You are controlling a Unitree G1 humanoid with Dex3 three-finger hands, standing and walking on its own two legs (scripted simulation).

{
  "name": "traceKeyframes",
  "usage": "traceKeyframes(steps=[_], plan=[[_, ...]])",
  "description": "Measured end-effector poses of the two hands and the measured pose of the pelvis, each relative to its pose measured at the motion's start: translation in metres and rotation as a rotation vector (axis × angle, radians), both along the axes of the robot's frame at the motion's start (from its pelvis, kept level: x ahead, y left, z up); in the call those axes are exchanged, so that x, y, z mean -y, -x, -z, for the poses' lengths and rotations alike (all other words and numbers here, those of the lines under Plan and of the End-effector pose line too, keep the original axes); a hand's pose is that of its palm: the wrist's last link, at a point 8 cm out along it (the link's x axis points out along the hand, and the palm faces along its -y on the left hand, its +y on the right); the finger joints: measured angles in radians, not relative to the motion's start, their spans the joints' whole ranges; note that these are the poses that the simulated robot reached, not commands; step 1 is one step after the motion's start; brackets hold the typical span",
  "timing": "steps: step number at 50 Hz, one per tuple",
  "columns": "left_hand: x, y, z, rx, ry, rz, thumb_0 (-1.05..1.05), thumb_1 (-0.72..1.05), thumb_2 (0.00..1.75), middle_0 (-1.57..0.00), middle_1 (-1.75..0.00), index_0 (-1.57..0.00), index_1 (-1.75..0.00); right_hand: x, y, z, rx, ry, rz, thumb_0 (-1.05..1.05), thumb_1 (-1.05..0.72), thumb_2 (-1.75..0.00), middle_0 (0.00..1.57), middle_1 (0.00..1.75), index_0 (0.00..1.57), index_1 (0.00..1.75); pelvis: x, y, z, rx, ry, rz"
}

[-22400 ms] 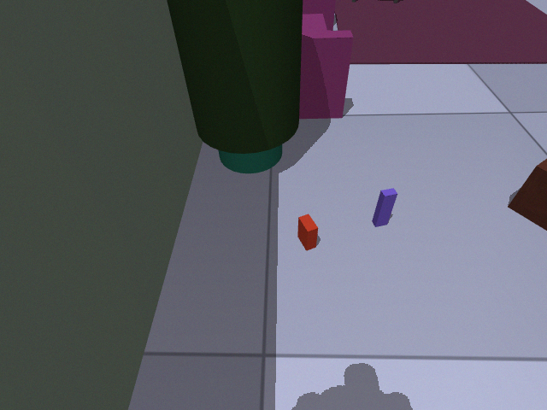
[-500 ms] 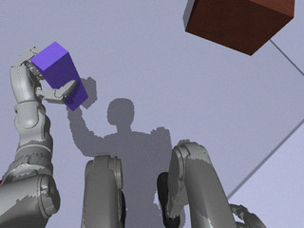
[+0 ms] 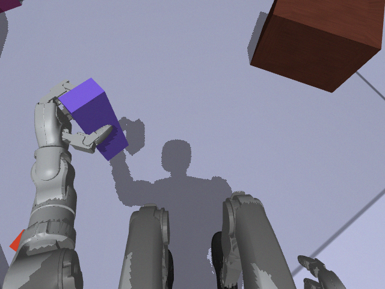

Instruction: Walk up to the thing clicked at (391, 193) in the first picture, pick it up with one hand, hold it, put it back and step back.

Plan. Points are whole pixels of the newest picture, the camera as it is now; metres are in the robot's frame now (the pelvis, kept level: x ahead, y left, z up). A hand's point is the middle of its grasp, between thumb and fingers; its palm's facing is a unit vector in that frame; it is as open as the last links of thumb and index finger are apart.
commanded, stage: lift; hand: left
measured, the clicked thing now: (101, 126) +0.46 +0.18 -0.04
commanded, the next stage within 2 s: hold in 1.68 s
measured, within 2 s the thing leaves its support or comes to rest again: neither
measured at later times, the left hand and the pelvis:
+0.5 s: hand (34, 80) +0.42 +0.19 +0.17, palm faces +0.14 -0.99 -0.04, open 8.8 cm; pelvis +0.03 +0.00 +0.15, yaw +1 degrees
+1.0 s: hand out of the picture +0.41 +0.20 +0.27, palm faces +0.13 -0.99 -0.04, open 8.7 cm; pelvis +0.06 +0.00 +0.23, yaw +1 degrees
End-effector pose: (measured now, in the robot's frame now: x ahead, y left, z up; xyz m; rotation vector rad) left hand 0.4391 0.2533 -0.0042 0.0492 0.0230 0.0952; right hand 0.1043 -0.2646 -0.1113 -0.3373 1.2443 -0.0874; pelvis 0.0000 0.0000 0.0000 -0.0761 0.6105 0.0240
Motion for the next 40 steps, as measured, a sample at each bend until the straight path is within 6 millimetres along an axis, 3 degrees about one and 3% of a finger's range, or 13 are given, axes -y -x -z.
traceKeyframes(steps=[12,26,32,40], plan=[[0.004,0.028,-0.077,0.0,0.002,-0.016,-0.01,-0.4,1.12,-0.95,-1.27,-0.89,-1.23,-0.003,-0.038,-0.061,0.136,-0.015,0.019,0.01,-0.92,-0.9,0.21,0.29,0.2,0.3,0.003,-0.008,-0.06,0.051,-0.015,0.0],[0.007,0.047,-0.186,-0.019,0.008,-0.048,-0.01,-0.4,1.13,-0.95,-1.27,-0.89,-1.23,-0.011,-0.068,-0.164,0.255,-0.022,0.065,0.01,-0.91,-0.9,0.21,0.29,0.2,0.3,0.0,-0.03,-0.152,0.165,-0.024,0.001],[0.0,0.048,-0.216,-0.019,0.009,-0.049,-0.01,-0.39,1.12,-0.95,-1.26,-0.89,-1.23,-0.013,-0.075,-0.199,0.281,-0.011,0.051,0.01,-0.91,-0.9,0.21,0.29,0.2,0.3,-0.002,-0.039,-0.18,0.213,-0.023,-0.003],[-0.001,0.052,-0.248,-0.023,0.015,-0.025,-0.01,-0.39,1.1,-0.96,-1.25,-0.9,-1.21,-0.017,-0.075,-0.225,0.277,-0.022,0.044,0.01,-0.91,-0.9,0.21,0.29,0.2,0.3,-0.006,-0.046,-0.208,0.267,-0.025,-0.001]])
